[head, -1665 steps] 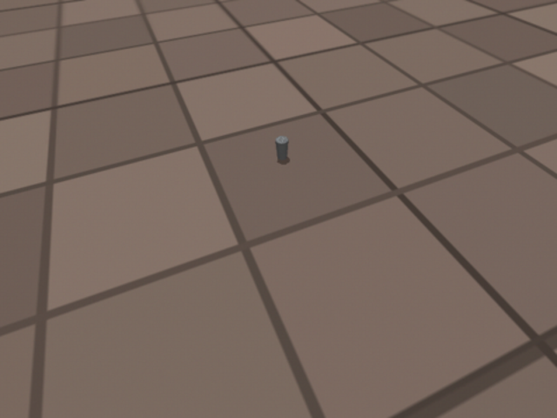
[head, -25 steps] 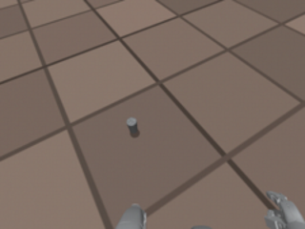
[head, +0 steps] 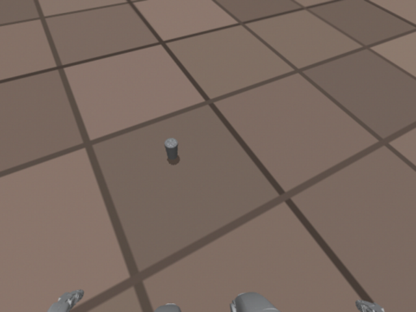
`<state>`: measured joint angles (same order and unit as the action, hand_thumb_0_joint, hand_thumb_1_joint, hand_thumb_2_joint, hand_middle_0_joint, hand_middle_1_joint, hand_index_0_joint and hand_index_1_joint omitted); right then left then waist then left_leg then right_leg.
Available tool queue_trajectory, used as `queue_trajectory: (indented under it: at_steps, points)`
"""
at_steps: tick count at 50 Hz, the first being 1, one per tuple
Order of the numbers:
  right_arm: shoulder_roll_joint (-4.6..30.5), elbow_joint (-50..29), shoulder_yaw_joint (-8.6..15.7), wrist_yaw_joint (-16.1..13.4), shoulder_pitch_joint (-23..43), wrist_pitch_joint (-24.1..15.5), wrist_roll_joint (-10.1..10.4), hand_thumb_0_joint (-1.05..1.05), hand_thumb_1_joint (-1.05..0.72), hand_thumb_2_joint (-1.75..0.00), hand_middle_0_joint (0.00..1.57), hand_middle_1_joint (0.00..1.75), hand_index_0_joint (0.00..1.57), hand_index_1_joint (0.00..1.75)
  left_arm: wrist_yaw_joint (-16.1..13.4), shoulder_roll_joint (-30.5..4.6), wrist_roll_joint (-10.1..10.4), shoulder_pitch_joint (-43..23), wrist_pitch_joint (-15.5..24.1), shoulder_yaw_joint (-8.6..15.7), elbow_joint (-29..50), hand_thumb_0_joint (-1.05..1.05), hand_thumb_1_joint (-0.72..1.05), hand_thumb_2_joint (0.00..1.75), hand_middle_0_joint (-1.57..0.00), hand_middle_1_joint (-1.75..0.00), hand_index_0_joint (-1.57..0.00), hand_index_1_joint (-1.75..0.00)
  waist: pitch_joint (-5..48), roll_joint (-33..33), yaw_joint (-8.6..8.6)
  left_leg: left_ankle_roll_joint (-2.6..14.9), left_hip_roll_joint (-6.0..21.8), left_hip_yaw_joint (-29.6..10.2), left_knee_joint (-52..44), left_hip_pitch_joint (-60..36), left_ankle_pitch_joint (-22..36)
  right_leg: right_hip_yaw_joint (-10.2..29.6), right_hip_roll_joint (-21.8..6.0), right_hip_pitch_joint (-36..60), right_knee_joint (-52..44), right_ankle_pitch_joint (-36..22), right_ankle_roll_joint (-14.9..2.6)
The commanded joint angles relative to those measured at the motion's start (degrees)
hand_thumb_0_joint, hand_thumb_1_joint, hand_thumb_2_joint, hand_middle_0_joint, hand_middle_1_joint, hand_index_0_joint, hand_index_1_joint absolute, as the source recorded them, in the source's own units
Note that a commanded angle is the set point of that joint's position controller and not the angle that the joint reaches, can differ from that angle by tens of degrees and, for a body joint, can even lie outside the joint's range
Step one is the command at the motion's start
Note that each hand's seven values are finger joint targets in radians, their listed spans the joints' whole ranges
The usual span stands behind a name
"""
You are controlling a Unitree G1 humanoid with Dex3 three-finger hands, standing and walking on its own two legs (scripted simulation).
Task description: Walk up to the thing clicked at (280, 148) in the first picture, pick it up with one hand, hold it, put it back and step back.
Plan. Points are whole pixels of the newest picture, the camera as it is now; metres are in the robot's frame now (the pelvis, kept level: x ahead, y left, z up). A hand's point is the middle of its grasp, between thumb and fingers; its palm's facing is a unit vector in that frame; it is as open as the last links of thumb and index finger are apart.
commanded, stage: step back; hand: left
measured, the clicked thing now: (171, 149) +0.98 +0.20 -0.70
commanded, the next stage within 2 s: stand in 1.04 s
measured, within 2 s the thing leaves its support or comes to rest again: neither
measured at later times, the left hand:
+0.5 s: hand out of the picture -0.02 +0.26 -0.14, palm faces +0.03 -0.91 -0.42, open 7.4 cm
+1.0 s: hand out of the picture +0.07 +0.23 -0.14, palm faces +0.07 -0.92 -0.38, open 7.4 cm
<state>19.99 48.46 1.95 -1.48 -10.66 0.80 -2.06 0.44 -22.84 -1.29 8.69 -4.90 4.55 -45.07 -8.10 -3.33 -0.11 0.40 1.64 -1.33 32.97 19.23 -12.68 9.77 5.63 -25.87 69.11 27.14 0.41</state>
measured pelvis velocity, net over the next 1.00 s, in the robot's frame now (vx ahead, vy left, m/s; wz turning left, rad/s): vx -0.02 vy -0.04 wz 0.08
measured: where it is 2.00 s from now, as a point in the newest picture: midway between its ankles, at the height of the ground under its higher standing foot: outside the picture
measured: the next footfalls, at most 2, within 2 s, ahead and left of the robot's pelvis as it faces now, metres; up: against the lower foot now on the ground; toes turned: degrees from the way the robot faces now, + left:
right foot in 0.12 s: -0.04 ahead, -0.16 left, +0.00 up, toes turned +0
left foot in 0.44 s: -0.02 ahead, +0.09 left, +0.00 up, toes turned +0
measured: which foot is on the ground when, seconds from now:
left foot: down 0.00-0.16, up 0.18-0.42, down 0.44-0.78, up 0.80-1.00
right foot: up 0.00-0.10, down 0.12-0.50, up 0.52-0.74, down 0.76-1.00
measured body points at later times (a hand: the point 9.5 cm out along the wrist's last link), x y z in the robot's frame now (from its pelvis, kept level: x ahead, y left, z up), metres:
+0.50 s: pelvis -0.06 -0.03 +0.00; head -0.03 -0.03 +0.45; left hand -0.02 +0.31 -0.12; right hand +0.00 -0.33 -0.13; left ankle -0.06 +0.09 -0.73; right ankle -0.08 -0.15 -0.73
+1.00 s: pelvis -0.02 -0.04 -0.01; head +0.01 -0.05 +0.44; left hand +0.06 +0.27 -0.12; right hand +0.08 -0.34 -0.14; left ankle -0.05 +0.11 -0.71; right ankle +0.03 -0.15 -0.73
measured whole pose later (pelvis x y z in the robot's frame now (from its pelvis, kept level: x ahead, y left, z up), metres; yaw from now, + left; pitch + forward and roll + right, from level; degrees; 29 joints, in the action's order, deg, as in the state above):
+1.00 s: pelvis -0.02 -0.04 -0.01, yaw +5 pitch -1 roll +0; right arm 22.3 57.2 2.6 0.1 -10.5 1.1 -0.8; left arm 0.3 -19.1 -2.2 6.4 2.3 2.3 -55.8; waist -4.3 2.0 -0.9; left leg 0.1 0.9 -3.1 44.3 17.0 -29.0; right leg -3.7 -2.7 -18.9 35.7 15.4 -0.3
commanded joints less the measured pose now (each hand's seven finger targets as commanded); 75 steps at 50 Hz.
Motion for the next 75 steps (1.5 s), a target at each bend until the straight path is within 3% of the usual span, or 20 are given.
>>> queue_trajectory:
  at_steps: [1,5,6,7,9,12,18,23,24,25,27,34,37,40,41,51,54,58,62,75]
  points:
    - [15.5,-4.2,5.0,-0.2,-0.6,-1.5,-0.3,0.00,-0.90,-0.90,0.20,0.30,0.20,0.30,-0.3,-9.5,-0.3,1.3,3.3,2.4,2.7,0.00,0.90,0.90,-0.20,-0.30,-0.20,-0.30,11.6,14.6,2.44,11.82,9.7,-10.2,-9.6,-15.3,-5.1,-5.4,-4.1,-0.2,-20.6,1.7,1.52]
    - [17.6,-3.7,5.3,0.6,2.1,0.5,-0.6,0.00,-0.90,-0.90,0.20,0.30,0.20,0.30,-0.5,-9.1,-0.4,9.5,5.5,3.0,-5.1,0.00,0.90,0.90,-0.20,-0.30,-0.20,-0.30,11.3,15.3,-1.12,9.28,8.1,-6.3,-3.3,-3.1,-10.2,-10.0,-4.0,18.1,-49.2,-4.8,-1.83]
    - [14.4,-3.8,4.4,0.7,1.5,0.7,-0.4,0.00,-0.90,-0.90,0.20,0.30,0.20,0.30,-0.8,-11.2,-1.1,10.3,5.8,3.8,-6.4,0.00,0.90,0.90,-0.20,-0.30,-0.20,-0.30,9.3,8.3,-1.23,6.42,4.6,-3.4,4.7,4.6,-12.6,-3.8,-4.9,21.5,-49.6,-4.9,-3.09]
    - [10.0,-5.0,2.9,0.7,1.2,0.5,0.3,0.00,-0.90,-0.90,0.20,0.30,0.20,0.30,-0.9,-14.4,-1.9,10.1,6.1,4.5,-5.8,0.00,0.90,0.90,-0.20,-0.30,-0.20,-0.30,7.0,-4.2,-1.34,2.16,-1.4,-1.0,13.3,16.1,-18.7,13.9,-14.5,21.2,-52.4,6.1,-6.10]
    - [15.2,-4.0,5.0,0.1,5.5,0.0,0.3,0.00,-0.90,-0.90,0.20,0.30,0.20,0.30,-1.1,-21.4,-2.1,-1.2,5.8,5.2,-1.8,0.00,0.90,0.90,-0.20,-0.30,-0.20,-0.30,-0.9,-8.1,-2.35,-0.99,-0.6,-8.1,21.8,5.2,-17.7,27.7,-28.5,-8.7,-59.2,29.3,-14.94]
    - [12.9,-0.4,4.1,1.0,1.0,-0.6,1.2,0.00,-0.90,-0.90,0.20,0.30,0.20,0.30,-1.1,-12.8,-1.2,-3.1,7.1,3.4,-2.4,0.00,0.90,0.90,-0.20,-0.30,-0.20,-0.30,-1.6,-1.9,0.87,-0.53,-4.0,-7.1,21.6,8.2,-8.1,6.2,-16.2,4.2,-53.0,3.4,-8.51]
    - [13.0,0.2,3.8,1.9,2.1,-2.1,-0.1,0.00,-0.90,-0.90,0.20,0.30,0.20,0.30,-0.7,-15.2,-1.4,3.9,7.6,4.4,-4.3,0.00,0.90,0.90,-0.20,-0.30,-0.20,-0.30,1.3,-7.9,-3.49,-1.55,-1.4,-2.5,8.0,9.3,-13.9,7.8,-19.7,16.0,-51.8,6.0,-10.77]
    - [12.2,3.4,4.9,1.8,-4.4,-4.0,-0.1,0.00,-0.90,-0.90,0.20,0.30,0.20,0.30,-0.6,-11.4,-0.3,3.7,6.7,1.9,-3.5,0.00,0.90,0.90,-0.20,-0.30,-0.20,-0.30,9.2,-1.8,0.54,1.87,-2.2,-1.2,-13.6,-13.2,-1.8,-2.5,-16.1,12.9,-34.2,-24.7,-6.83]
    - [15.7,4.3,6.1,1.5,-8.2,-4.5,-0.5,0.00,-0.90,-0.90,0.20,0.30,0.20,0.30,-0.6,-8.3,0.2,4.1,7.0,1.1,-3.1,0.00,0.90,0.90,-0.20,-0.30,-0.20,-0.30,13.2,8.3,1.69,4.67,5.7,-14.1,-15.1,-21.1,-0.7,-7.8,-10.4,5.8,-21.6,-22.3,-3.75]
    - [20.4,3.8,6.9,1.5,-8.0,-4.3,-0.4,0.00,-0.90,-0.90,0.20,0.30,0.20,0.30,-0.7,-7.6,0.7,0.5,6.9,1.2,-2.2,0.00,0.90,0.90,-0.20,-0.30,-0.20,-0.30,10.1,14.8,2.20,10.97,15.3,-29.7,-16.0,-22.9,-3.1,-13.4,-3.9,-7.1,-17.2,1.9,-1.97]
    - [19.7,3.9,7.1,1.8,-7.5,-3.7,0.1,0.00,-0.90,-0.90,0.20,0.30,0.20,0.30,-1.1,-12.4,0.2,-1.6,7.0,2.0,-2.7,0.00,0.90,0.90,-0.20,-0.30,-0.20,-0.30,4.9,9.0,2.34,16.63,17.8,-28.6,-16.0,-15.1,-5.0,-6.7,-8.4,-5.9,-15.0,8.1,-2.72]
    - [13.9,1.8,4.3,1.2,-1.1,-3.3,0.8,0.00,-0.90,-0.90,0.20,0.30,0.20,0.30,-0.5,-8.2,0.8,2.3,7.7,1.5,-5.5,0.00,0.90,0.90,-0.20,-0.30,-0.20,-0.30,5.9,12.9,-0.26,9.35,8.5,-9.2,-8.8,-7.7,20.4,-12.5,-6.9,7.8,-30.6,-7.4,-1.34]
    - [10.8,1.1,2.9,1.1,2.0,-1.8,2.1,0.00,-0.90,-0.90,0.20,0.30,0.20,0.30,-1.7,-9.1,0.7,6.7,8.3,2.2,-8.7,0.00,0.90,0.90,-0.20,-0.30,-0.20,-0.30,9.8,9.8,-3.37,4.45,4.0,-5.2,1.8,-0.1,13.4,-12.6,-5.6,22.8,-42.5,-22.4,-1.81]
    - [9.5,2.3,2.4,0.2,-2.3,-0.3,1.9,0.00,-0.90,-0.90,0.20,0.30,0.20,0.30,-2.1,-16.3,-0.4,0.7,8.5,3.1,-6.7,0.00,0.90,0.90,-0.20,-0.30,-0.20,-0.30,10.6,-2.4,-1.34,0.62,-3.0,-5.3,18.7,3.1,-21.5,16.3,-28.8,14.4,-54.6,-2.7,-11.81]
    - [12.4,3.9,3.5,0.2,-4.0,0.1,1.4,0.00,-0.90,-0.90,0.20,0.30,0.20,0.30,-2.1,-17.4,-0.6,-3.4,8.4,3.3,-5.6,0.00,0.90,0.90,-0.20,-0.30,-0.20,-0.30,7.6,-2.4,-0.41,-0.05,-1.4,-5.9,21.9,0.6,-23.0,19.3,-30.1,8.5,-54.2,0.6,-15.34]
    - [10.6,9.4,3.1,0.9,-5.5,-1.5,0.3,0.00,-0.90,-0.90,0.20,0.30,0.20,0.30,-1.6,-13.0,0.3,-6.8,7.4,2.1,-7.2,0.00,0.90,0.90,-0.20,-0.30,-0.20,-0.30,10.8,-5.0,1.53,-0.67,-1.7,3.2,-7.6,-7.8,-4.2,-3.2,-18.6,11.8,-39.0,-24.1,-7.47]
    - [17.7,6.7,3.6,0.4,2.7,-4.3,0.2,0.00,-0.90,-0.90,0.20,0.30,0.20,0.30,-1.1,-6.8,2.5,-4.1,6.6,-0.2,-8.4,0.00,0.90,0.90,-0.20,-0.30,-0.20,-0.30,11.4,5.7,-1.80,5.13,12.5,-16.3,-12.8,-11.9,17.8,-10.0,-7.9,8.5,-34.9,-15.2,-0.57]
    - [12.3,8.0,1.8,0.9,6.5,-3.7,1.4,0.00,-0.90,-0.90,0.20,0.30,0.20,0.30,-0.4,-9.0,1.4,-5.8,7.1,-0.7,-12.1,0.00,0.90,0.90,-0.20,-0.30,-0.20,-0.30,11.2,6.9,-1.19,1.26,5.9,-5.6,-11.5,-7.7,10.2,-6.4,-12.7,20.2,-41.1,-26.1,-2.47]
    - [13.3,10.0,1.9,0.8,6.4,-3.9,1.7,0.00,-0.90,-0.90,0.20,0.30,0.20,0.30,-0.5,-8.7,1.5,-5.7,6.9,-1.6,-13.7,0.00,0.90,0.90,-0.20,-0.30,-0.20,-0.30,11.6,8.8,-1.02,0.54,6.3,-4.9,-12.4,-11.2,20.3,-7.7,-12.6,21.0,-43.4,-30.3,-2.30]
    - [11.8,11.9,1.3,1.2,8.3,-2.7,1.9,0.00,-0.90,-0.90,0.20,0.30,0.20,0.30,-0.7,-9.5,0.8,-6.3,7.5,-2.7,-16.6,0.00,0.90,0.90,-0.20,-0.30,-0.20,-0.30,10.5,3.6,0.17,0.00,5.8,-2.7,-16.2,-13.5,14.0,-7.3,-13.9,21.8,-49.8,-31.2,-1.20]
